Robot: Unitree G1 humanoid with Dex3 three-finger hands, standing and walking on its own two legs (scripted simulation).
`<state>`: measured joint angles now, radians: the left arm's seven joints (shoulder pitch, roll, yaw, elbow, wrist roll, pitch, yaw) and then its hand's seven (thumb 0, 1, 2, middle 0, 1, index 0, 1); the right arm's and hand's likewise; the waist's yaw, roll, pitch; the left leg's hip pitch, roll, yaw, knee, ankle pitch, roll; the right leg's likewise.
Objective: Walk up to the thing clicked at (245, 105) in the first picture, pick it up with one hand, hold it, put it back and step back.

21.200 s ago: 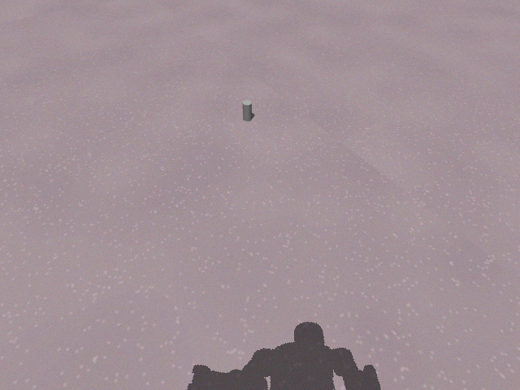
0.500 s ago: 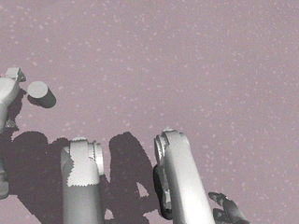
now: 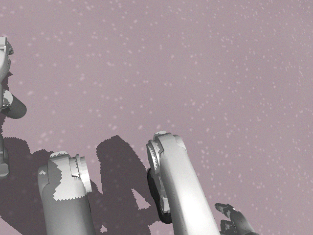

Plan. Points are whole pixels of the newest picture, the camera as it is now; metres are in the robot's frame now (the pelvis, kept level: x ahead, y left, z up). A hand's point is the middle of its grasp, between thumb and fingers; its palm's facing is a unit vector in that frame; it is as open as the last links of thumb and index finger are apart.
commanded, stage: approach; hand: left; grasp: from above
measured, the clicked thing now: (8, 105) +0.48 +0.31 -0.28
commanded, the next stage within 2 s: close in in 0.44 s
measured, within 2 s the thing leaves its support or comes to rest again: neither
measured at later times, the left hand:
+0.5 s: hand out of the picture +0.43 +0.34 -0.18, palm faces -0.49 -0.11 -0.86, open 13.2 cm
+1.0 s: hand out of the picture +0.49 +0.33 -0.15, palm faces -0.38 -0.07 -0.92, open 13.3 cm
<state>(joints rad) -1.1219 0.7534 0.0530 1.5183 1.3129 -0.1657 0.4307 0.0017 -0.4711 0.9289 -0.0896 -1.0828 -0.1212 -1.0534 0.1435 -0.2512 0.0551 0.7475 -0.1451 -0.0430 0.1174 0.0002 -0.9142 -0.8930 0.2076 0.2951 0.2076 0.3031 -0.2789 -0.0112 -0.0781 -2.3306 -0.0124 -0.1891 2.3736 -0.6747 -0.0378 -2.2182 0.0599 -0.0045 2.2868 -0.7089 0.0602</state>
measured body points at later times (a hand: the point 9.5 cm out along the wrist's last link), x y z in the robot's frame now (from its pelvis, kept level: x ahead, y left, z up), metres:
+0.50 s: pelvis +0.00 +0.00 +0.00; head +0.25 +0.08 +0.36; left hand +0.45 +0.35 -0.13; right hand +0.06 -0.28 -0.10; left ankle +0.07 +0.13 -0.31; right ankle +0.10 -0.15 -0.31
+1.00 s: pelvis +0.00 +0.01 -0.01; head +0.23 +0.10 +0.36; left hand +0.50 +0.33 -0.10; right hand +0.04 -0.26 -0.10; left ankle +0.07 +0.13 -0.31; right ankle +0.10 -0.15 -0.31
